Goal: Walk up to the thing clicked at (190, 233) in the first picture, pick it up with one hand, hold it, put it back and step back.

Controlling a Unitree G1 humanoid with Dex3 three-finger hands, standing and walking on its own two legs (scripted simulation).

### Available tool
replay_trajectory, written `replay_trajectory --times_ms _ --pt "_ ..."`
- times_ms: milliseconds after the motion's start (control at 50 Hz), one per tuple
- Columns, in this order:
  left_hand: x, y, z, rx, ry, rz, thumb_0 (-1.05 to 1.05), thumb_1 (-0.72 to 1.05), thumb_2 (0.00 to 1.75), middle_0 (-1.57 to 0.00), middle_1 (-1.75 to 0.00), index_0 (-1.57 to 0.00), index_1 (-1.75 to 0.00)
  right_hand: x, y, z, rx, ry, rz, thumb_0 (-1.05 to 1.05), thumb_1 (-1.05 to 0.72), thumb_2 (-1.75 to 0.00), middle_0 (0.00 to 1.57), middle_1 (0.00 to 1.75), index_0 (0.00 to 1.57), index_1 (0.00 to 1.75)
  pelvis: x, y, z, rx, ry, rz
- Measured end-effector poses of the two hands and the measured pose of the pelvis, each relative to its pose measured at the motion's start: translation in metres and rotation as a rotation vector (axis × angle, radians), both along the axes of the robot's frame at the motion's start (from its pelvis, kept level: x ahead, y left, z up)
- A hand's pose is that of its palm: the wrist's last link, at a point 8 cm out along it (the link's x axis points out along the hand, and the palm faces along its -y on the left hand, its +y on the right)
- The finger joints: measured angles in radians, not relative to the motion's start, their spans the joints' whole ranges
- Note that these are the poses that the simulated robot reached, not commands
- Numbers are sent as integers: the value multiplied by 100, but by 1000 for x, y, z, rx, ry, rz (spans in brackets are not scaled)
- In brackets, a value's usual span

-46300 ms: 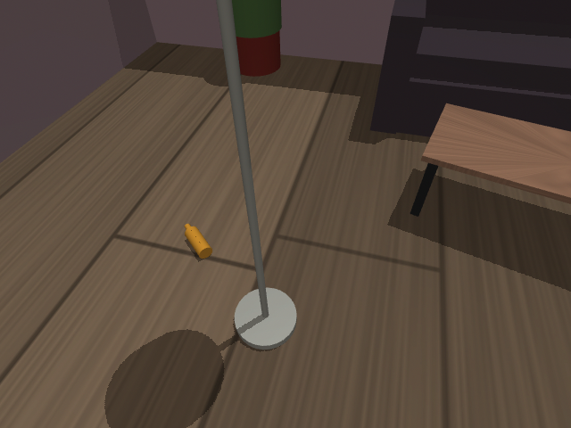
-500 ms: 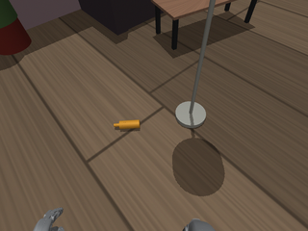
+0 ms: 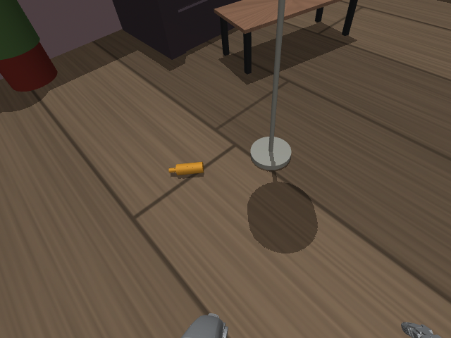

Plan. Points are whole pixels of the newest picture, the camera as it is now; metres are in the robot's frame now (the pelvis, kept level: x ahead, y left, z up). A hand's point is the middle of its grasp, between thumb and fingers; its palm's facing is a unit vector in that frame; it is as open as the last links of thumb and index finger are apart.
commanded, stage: step back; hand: left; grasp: from above
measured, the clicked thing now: (186, 168) +1.06 +0.34 -0.73
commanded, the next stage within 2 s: stand in 1.04 s
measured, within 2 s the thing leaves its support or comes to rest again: neither
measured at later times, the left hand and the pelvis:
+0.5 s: hand out of the picture -0.02 +0.27 -0.14, palm faces +0.11 -0.91 -0.40, open 7.4 cm; pelvis -0.04 -0.01 +0.00, yaw +4 degrees
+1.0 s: hand out of the picture +0.06 +0.29 -0.14, palm faces +0.08 -0.93 -0.35, open 7.4 cm; pelvis +0.00 +0.02 +0.01, yaw +3 degrees
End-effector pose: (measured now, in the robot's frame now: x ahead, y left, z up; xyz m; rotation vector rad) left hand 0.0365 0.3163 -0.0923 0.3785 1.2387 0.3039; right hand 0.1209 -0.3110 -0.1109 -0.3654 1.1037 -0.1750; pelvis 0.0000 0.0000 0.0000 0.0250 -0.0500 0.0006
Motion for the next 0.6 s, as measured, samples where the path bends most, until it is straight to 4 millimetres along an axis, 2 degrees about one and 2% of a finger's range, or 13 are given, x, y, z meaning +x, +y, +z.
replay_trajectory --times_ms 140,200,280,380,460,540,600 --pt "-33 21 4 25 -82 36 1 90 89 -21 -30 -21 -30 -72 0 -9 -15 145 28 1 -91 -89 20 30 20 30 -30 6 -3 -8 5 79" --pt "-46 30 -1 16 -82 54 0 90 89 -21 -30 -21 -30 -94 8 -7 -15 160 18 1 -91 -89 20 30 20 30 -41 11 -3 15 -12 84" --pt "-58 28 -1 -18 -49 62 1 90 89 -21 -30 -21 -30 -112 16 3 2 147 8 1 -91 -89 20 30 20 30 -45 10 6 -4 -10 88" --pt "-62 16 -3 -40 -31 55 1 90 89 -21 -30 -21 -30 -109 9 4 15 120 4 1 -91 -89 21 30 20 30 -44 -1 6 -10 -9 70" --pt "-64 0 -7 -33 -42 58 0 90 89 -21 -30 -21 -30 -93 -3 -5 8 104 3 1 -91 -89 21 30 20 30 -41 -10 0 -40 -16 69" --pt "-67 -12 -3 -50 -56 84 0 90 89 -21 -30 -21 -30 -71 -5 -1 5 92 33 1 -91 -89 20 30 20 30 -36 -10 5 -34 -18 81" --pt "-68 -14 -2 -57 -48 94 0 90 89 -21 -30 -21 -30 -57 -2 2 3 88 55 1 -91 -89 20 30 20 30 -30 -6 8 -30 -13 86"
